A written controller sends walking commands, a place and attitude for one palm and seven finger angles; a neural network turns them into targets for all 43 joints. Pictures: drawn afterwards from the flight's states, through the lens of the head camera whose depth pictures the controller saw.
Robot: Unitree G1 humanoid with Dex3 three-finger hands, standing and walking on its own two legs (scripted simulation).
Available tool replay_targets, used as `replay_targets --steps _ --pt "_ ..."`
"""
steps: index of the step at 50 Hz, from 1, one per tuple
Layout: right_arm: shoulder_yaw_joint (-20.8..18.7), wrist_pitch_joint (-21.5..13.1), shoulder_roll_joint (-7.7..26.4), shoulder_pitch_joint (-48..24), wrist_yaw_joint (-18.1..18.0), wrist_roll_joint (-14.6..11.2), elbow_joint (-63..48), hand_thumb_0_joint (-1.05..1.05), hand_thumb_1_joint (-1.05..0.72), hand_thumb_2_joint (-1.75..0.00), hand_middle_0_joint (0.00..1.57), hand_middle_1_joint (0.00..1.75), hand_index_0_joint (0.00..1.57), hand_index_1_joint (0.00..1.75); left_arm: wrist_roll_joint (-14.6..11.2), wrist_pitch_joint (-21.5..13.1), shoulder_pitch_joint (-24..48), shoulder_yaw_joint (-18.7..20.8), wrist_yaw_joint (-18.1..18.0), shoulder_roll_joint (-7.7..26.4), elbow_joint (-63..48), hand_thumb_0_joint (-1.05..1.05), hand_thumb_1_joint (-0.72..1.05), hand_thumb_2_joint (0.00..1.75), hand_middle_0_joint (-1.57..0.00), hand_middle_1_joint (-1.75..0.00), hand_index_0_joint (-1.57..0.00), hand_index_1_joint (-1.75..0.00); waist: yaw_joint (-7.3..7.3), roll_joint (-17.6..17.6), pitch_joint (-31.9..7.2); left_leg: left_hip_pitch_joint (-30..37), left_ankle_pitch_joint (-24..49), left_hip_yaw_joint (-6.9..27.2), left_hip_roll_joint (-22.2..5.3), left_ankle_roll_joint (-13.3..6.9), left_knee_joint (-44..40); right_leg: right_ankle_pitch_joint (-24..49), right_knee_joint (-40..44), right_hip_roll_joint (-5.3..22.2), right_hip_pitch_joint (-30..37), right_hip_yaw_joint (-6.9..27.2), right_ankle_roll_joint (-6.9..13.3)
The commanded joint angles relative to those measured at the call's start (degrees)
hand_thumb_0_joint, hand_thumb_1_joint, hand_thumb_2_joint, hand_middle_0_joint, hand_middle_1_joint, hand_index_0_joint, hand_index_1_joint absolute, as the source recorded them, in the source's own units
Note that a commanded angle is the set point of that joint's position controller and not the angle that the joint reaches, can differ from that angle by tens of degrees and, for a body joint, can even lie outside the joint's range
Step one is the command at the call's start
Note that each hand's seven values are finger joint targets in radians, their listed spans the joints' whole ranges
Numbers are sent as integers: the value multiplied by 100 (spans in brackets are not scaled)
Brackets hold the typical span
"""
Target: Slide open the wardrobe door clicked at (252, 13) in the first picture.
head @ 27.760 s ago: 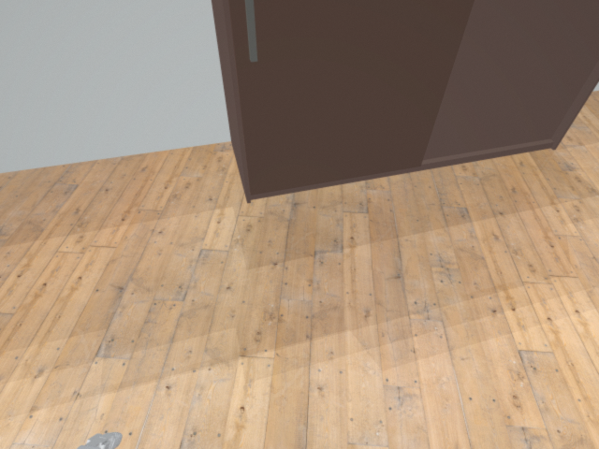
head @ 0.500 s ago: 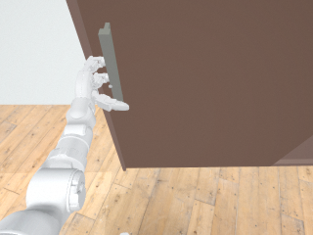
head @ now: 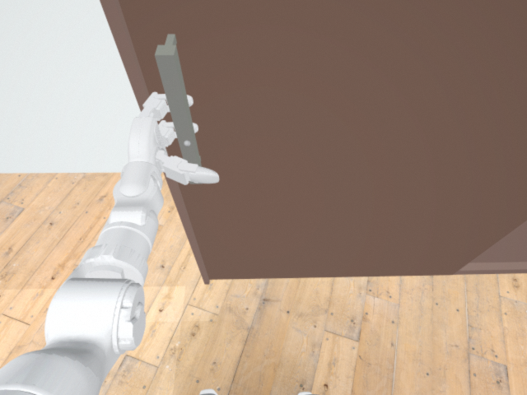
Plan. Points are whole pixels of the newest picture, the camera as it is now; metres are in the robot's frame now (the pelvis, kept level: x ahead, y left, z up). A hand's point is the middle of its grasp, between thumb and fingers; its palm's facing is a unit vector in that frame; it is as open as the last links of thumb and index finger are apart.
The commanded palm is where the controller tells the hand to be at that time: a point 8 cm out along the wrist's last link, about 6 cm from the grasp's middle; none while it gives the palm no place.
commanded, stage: slide the fingers in behind the handle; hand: left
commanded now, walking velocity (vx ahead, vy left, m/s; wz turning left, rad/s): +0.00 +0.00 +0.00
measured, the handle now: (185, 120) +0.53 +0.11 +0.11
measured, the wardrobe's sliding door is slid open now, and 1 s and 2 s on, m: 0.00 0.00 0.00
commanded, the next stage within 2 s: grip the handle and tug to test in 0.48 s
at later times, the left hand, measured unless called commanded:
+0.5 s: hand (191, 142) +0.48 +0.09 +0.11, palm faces -0.03 -1.00 +0.01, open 13.9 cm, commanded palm +0.45 +0.14 +0.11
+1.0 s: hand (194, 143) +0.47 +0.09 +0.11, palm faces -0.03 -1.00 +0.00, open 9.9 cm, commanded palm +0.45 +0.14 +0.11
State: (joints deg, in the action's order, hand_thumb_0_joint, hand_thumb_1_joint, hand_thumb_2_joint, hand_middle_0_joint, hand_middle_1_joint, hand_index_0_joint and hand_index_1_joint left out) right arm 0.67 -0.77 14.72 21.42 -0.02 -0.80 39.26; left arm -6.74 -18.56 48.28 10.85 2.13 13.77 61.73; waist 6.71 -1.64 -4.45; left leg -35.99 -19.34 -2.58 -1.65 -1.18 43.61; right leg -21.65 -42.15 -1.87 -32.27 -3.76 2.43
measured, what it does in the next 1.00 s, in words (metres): stands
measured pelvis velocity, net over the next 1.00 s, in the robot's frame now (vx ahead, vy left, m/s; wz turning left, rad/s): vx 0.00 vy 0.00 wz -0.01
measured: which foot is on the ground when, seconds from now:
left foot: down 0.00-1.00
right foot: down 0.00-1.00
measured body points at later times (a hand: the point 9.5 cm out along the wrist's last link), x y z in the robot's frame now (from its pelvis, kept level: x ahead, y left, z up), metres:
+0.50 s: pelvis +0.01 +0.00 +0.00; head +0.07 +0.00 +0.45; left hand +0.47 +0.15 +0.11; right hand +0.04 -0.25 -0.12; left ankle +0.02 +0.11 -0.71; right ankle -0.01 -0.09 -0.71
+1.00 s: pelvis +0.00 +0.00 +0.00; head +0.06 +0.00 +0.45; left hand +0.47 +0.14 +0.11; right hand +0.03 -0.25 -0.12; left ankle +0.02 +0.11 -0.71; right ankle -0.01 -0.09 -0.71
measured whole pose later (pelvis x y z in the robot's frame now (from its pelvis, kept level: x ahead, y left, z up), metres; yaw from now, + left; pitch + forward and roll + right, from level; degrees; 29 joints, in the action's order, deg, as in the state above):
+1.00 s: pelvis +0.00 +0.00 +0.00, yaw +0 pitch +11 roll -1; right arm 0.5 -0.2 14.2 21.9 0.8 -0.4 39.2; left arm -5.7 -18.7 46.5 9.7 -0.6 11.1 59.5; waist 6.3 -1.8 -5.1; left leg -34.9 -19.8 -3.1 -1.4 -1.5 43.4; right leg -22.0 -42.1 -1.7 -31.4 -3.1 2.1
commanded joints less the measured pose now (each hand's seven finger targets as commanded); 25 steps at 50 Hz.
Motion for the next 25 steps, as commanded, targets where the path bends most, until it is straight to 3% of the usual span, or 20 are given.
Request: replay_targets --steps 1,3,6,9,10,12,13,15,16,18,19,22,25 --pt "-322 -177 800 448 -48 16 -442 0 -90 -90 20 30 20 30 -78 -442 2931 38 4 755 -1448 0 -50 30 -30 -120 -30 -120 117 11 -2321 1661 1410 286 185 -92 -274 2119 556 -94 487 314 -164" --pt "-329 -179 802 481 -35 27 -424 0 -90 -90 20 30 20 30 -61 -466 2843 136 -38 837 -1477 0 -50 30 -30 -120 -30 -120 60 -15 -2374 1724 1598 284 183 -93 -257 2283 511 -104 507 293 -160" --pt "-317 -148 791 480 -13 35 -448 0 -90 -90 20 30 20 30 -8 -403 2598 118 -81 775 -1311 0 -50 30 -30 -120 -30 -120 66 219 -2212 1541 1570 252 186 -103 -278 2316 529 -104 558 285 -178" --pt "-323 -102 810 496 -17 38 -484 0 -90 -90 20 30 20 30 45 -357 2542 294 -125 995 -1275 0 -50 30 -30 -120 -30 -120 13 344 -2137 1391 1555 232 201 -114 -299 2404 512 -90 684 305 -182" --pt "-313 -97 786 460 -10 30 -504 0 -90 -90 20 30 20 30 45 -336 2557 145 -109 824 -1266 0 -50 30 -30 -120 -30 -120 51 223 -2064 1418 1535 208 208 -116 -301 2410 539 -89 624 317 -183" --pt "-324 -76 809 514 -21 34 -483 0 -90 -90 20 30 20 30 72 -328 2610 222 -113 935 -1192 0 -50 30 -30 -120 -30 -120 74 354 -1983 1385 1489 226 194 -122 -294 2308 551 -85 587 308 -181" --pt "-307 -65 792 488 -15 30 -497 0 -90 -90 20 30 20 30 71 -312 2614 193 -115 904 -1184 0 -50 30 -30 -120 -30 -120 60 159 -1963 1394 1470 223 200 -113 -305 2292 551 -84 542 318 -176" --pt "-319 -71 777 486 -12 34 -499 0 -90 -90 20 30 20 30 73 -322 2742 57 -109 744 -1293 0 -50 30 -30 -120 -30 -120 109 157 -2065 1511 1523 244 192 -104 -288 2282 537 -88 501 302 -171" --pt "-332 -77 780 491 -15 37 -500 0 -90 -90 20 30 20 30 65 -331 2705 154 -120 815 -1338 0 -50 30 -30 -120 -30 -120 53 56 -2161 1585 1554 247 184 -91 -277 2256 523 -90 493 293 -161" --pt "-325 -78 765 487 7 33 -514 0 -90 -90 20 30 20 30 52 -355 2639 -19 -125 605 -1441 0 -50 30 -30 -120 -30 -120 51 -89 -2250 1795 1782 291 169 -74 -260 2333 478 -107 410 244 -136" --pt "-329 -85 754 490 22 43 -514 0 -90 -90 20 30 20 30 22 -332 2561 -52 -129 491 -1402 0 -50 30 -30 -120 -30 -120 63 40 -2244 1802 1808 292 160 -72 -247 2345 477 -122 402 219 -145" --pt "-339 -56 803 519 8 38 -504 0 -90 -90 20 30 20 30 10 -313 2511 133 -147 736 -1327 0 -50 30 -30 -120 -30 -120 44 243 -2180 1629 1736 267 172 -93 -264 2367 504 -114 543 252 -151" --pt "-334 -66 772 449 -1 29 -525 0 -90 -90 20 30 20 30 25 -377 2704 41 -151 671 -1553 0 -50 30 -30 -120 -30 -120 91 214 -2177 1657 1676 260 175 -99 -276 2378 515 -110 540 266 -163"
